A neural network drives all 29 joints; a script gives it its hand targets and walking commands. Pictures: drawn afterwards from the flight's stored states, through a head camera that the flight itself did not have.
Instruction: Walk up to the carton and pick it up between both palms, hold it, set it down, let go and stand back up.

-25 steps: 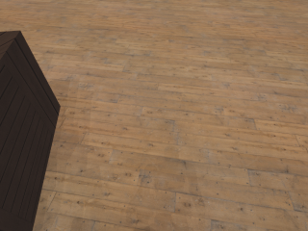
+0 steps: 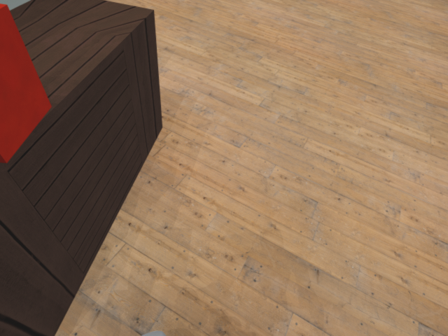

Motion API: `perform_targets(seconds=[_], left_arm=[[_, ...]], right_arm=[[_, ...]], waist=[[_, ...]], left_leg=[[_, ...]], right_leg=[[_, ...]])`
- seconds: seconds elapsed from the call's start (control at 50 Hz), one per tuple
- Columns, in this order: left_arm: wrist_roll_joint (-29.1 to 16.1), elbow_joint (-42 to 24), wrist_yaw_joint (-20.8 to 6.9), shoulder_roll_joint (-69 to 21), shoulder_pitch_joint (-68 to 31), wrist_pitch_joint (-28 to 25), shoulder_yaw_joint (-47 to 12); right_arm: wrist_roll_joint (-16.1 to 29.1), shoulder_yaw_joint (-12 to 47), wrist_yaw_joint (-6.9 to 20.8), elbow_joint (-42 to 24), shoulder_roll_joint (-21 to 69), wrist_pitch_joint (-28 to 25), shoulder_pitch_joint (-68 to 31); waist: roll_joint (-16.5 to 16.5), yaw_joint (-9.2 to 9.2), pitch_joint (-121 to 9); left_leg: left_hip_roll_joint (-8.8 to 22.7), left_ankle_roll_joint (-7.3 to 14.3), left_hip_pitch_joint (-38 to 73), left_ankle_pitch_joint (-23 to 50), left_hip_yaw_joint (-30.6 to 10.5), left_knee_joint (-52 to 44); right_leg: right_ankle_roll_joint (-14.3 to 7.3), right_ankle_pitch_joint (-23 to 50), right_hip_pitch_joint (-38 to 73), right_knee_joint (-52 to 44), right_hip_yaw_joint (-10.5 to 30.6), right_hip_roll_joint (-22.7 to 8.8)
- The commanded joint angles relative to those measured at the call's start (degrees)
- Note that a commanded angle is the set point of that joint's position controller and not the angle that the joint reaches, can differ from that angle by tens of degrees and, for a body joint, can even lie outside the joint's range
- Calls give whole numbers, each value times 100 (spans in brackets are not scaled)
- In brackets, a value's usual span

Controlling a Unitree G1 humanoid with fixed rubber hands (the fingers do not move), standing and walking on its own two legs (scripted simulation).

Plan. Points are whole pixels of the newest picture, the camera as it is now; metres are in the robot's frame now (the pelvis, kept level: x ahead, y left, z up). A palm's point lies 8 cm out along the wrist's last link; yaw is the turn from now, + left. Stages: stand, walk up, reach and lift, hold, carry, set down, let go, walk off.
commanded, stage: walk up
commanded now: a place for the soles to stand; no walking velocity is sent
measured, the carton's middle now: out of the picture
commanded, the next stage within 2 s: none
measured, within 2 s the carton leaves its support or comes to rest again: neither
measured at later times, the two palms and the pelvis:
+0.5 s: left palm out of the picture +0.14 +0.30 -0.09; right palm (299, 240) +0.33 -0.20 -0.09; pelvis +0.18 +0.04 +0.02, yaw +21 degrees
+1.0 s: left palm (27, 244) +0.34 +0.38 -0.09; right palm (237, 170) +0.56 -0.08 -0.10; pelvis +0.39 +0.11 +0.00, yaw +40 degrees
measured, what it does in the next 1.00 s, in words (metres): walks ahead, turning left: right foot, then left foot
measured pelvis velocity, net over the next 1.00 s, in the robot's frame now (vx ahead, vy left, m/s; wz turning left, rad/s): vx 0.39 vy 0.11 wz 0.70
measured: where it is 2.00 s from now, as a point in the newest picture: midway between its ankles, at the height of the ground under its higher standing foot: (158, 264)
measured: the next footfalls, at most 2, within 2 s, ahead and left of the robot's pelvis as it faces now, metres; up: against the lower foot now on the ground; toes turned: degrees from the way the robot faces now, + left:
right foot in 0.24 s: +0.25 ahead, -0.08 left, +0.00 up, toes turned +11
left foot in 0.60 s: +0.29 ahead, +0.25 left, +0.00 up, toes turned +33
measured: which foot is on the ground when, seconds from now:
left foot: down 0.00-0.26, up 0.28-0.58, down 0.60-0.98, up 1.00-1.00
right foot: up 0.00-0.22, down 0.24-0.64, up 0.66-0.96, down 0.98-1.00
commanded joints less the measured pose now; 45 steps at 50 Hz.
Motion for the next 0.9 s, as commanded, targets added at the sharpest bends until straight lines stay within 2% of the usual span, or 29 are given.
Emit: perform_targets(seconds=[0.0, 0.02, 0.04, 0.1, 0.12, 0.18, 0.22, 0.24, 0.26, 0.28, 0.3, 0.32, 0.34, 0.38, 0.42, 0.48, 0.54, 0.56, 0.58, 0.6, 0.62, 0.64, 0.66, 0.7, 0.76, 0.8, 0.84, 0.86, 0.88], left_arm=[[-205, -1098, -118, 379, -706, -364, -24], [-213, -1063, -118, 424, -582, -415, -4], [-140, -1170, -120, 416, -525, -425, -3], [-106, -1321, -150, 339, -530, -383, 2], [-85, -1435, -139, 281, -556, -372, -4], [-28, -1550, -93, 294, -80, -401, 103], [44, -1458, -28, 331, 793, -413, 214], [112, -1430, 57, 485, 1190, -426, 292], [233, -1463, 175, 916, 1585, -467, 372], [297, -1555, 292, 1370, 1271, -455, 441], [257, -1553, 368, 1286, 803, -431, 426], [124, -1572, 374, 1098, 564, -478, 328], [60, -1585, 330, 955, 330, -523, 248], [91, -1568, 211, 704, 32, -548, 155], [107, -1468, 109, 708, 160, -574, 129], [163, -1357, 66, 776, 440, -582, 151], [125, -1379, 52, 934, 642, -476, 150], [87, -1363, 52, 992, 636, -442, 116], [44, -1418, 47, 1030, 454, -407, 72], [44, -1473, 16, 852, 390, -363, -28], [-1, -1719, -58, 433, 461, -336, -172], [-39, -2001, -116, 489, 504, -285, -178], [-10, -2070, -123, 852, -49, -208, -72], [-99, -2023, -178, 759, 154, -267, -86], [-3, -1889, -201, 577, 683, -365, -58], [-22, -1952, -239, 404, 605, -304, -67], [-40, -2069, -243, 280, 531, -277, -97], [-31, -2098, -245, 315, 522, -293, -86], [-10, -2127, -241, 251, 587, -313, -89]], right_arm=[[-67, -115, -231, -309, -1494, -44, 690], [-144, -84, -272, -467, -1469, -39, 377], [-193, -72, -268, -495, -1432, -49, 364], [-158, -32, -268, -456, -1401, -114, 436], [-158, -33, -244, -470, -1366, -131, 508], [-60, -86, -143, -600, -1333, -103, 132], [16, -43, -76, -845, -1221, -67, -416], [46, 72, -47, -933, -943, -70, -513], [51, 198, -12, -1063, -482, -92, -291], [-85, 141, -56, -1162, -623, -19, -44], [-226, 45, -82, -1067, -1021, 96, 319], [-297, 43, -64, -951, -998, 149, 313], [-306, 72, -31, -873, -862, 168, 273], [-216, 88, 68, -792, -775, 149, 420], [-87, 91, 143, -1004, -755, 88, 48], [-9, 145, 197, -1245, -681, 13, -307], [-37, 85, 175, -1333, -673, -127, -292], [-48, 30, 154, -1367, -665, -158, -232], [-73, -34, 117, -1334, -730, -197, 121], [-86, -168, 44, -1176, -1002, -252, 922], [-95, -359, -68, -1112, -1728, -273, 1434], [-41, -413, -153, -1217, -2290, -238, 1379], [126, -345, -234, -1157, -2086, -173, 1390], [1, -167, -384, -1304, -1781, -88, 941], [-77, 13, -353, -1452, -1420, -164, 314], [-119, 49, -338, -1426, -1383, -241, 319], [-157, 40, -348, -1429, -1405, -297, 227], [-129, 35, -339, -1435, -1416, -301, 269], [-131, 9, -310, -1471, -1436, -308, 194]], waist=[[2049, -232, 442], [1974, -79, 385], [1882, -42, 127], [1576, -104, -190], [1622, -137, -139], [877, 148, -322], [494, 696, -452], [238, 954, -394], [-736, 1143, -679], [-856, 803, -459], [-196, 444, -120], [94, 380, 378], [203, 314, 810], [-284, 208, 607], [-682, 272, 568], [-473, 432, 479], [-204, 482, -125], [-49, 393, -196], [119, 114, -183], [671, -303, -685], [2118, -605, -1003], [2674, -551, -1009], [1959, -746, -756], [1517, -445, -294], [1675, -27, -317], [1737, 1, -189], [1668, 13, -126], [1419, -23, -242], [1466, 45, -407]], left_leg=[[1377, 1723, 1463, -1074, -3942, -3845], [1202, 1591, 1085, -605, -3438, -3568], [1205, 1547, 896, -479, -3417, -3498], [976, 1425, 863, 339, -2825, -3173], [1035, 1476, 762, 435, -2927, -3156], [773, 1228, -88, -212, -2716, -2848], [282, 765, -1633, -1097, -2261, -2307], [-58, 428, -2310, -1107, -1872, -1630], [-609, 59, -2567, -953, -1243, 163], [-598, -119, -2454, -941, -973, 1947], [-242, -150, -2293, -730, -1109, 2459], [15, -193, -2256, -290, -1113, 2624], [202, -222, -2101, 49, -1118, 2523], [303, -202, -1532, 291, -1078, 2015], [418, -190, -1174, 210, -988, 1422], [525, -137, -1270, 101, -713, 133], [68, 51, -181, 265, 5, -785], [-106, 137, 335, 580, 199, -965], [-343, 275, 1028, 933, 350, -1314], [-481, 424, 2039, 823, -17, -1517], [428, 1014, 2581, -821, -2194, -2420], [1597, 1829, 2877, -1877, -5126, -3611], [1708, 2010, 2848, -2116, -5401, -3887], [1404, 1643, 2530, -1077, -4246, -3500], [993, 1459, 1268, 883, -3037, -3103], [815, 1442, 1055, 1353, -2778, -3018], [905, 1503, 1076, 1700, -2802, -2819], [751, 1410, 957, 1802, -2618, -2659], [672, 1300, 736, 1608, -2548, -2483]], right_leg=[[121, 370, -2973, 782, 330, 45], [93, 520, -2543, 256, 404, -35], [104, 344, -2099, -237, 345, 59], [120, 536, -1455, -1306, 348, 331], [117, 709, -1381, -1523, 270, 388], [14, 1754, -198, -2180, 81, 646], [-39, 2301, 1682, -2552, -64, 814], [-163, 1813, 2483, -2934, 370, 580], [-462, -7, 2775, -4002, 2240, -725], [-958, -1845, 1830, -5473, 4613, -2259], [-1114, -2452, 1250, -5789, 5097, -2441], [-1123, -1865, 737, -5667, 4483, -2253], [-1088, -1151, 229, -5480, 3384, -1931], [-971, -14, -8, -5330, 1807, -1442], [-1115, 452, -146, -5278, 1134, -1299], [-1282, 1450, 574, -4989, 550, -1435], [-1148, 2385, 648, -4174, -190, -1326], [-1067, 2260, 305, -3951, -428, -1272], [-898, 2257, -154, -3373, -787, -1124], [-637, 2377, -544, -2002, -1236, -799], [-215, 1904, -1487, 14, -1679, -85], [59, -93, -2654, 678, -753, 513], [43, -97, -2938, 1009, 181, 204], [84, 522, -3162, 1001, 235, 42], [228, 831, -2054, 55, 264, -121], [311, 845, -1915, -713, 200, 4], [293, 1141, -1863, -1473, 359, -52], [254, 1355, -1562, -1787, 224, 57], [206, 1647, -1141, -2053, 134, 175]])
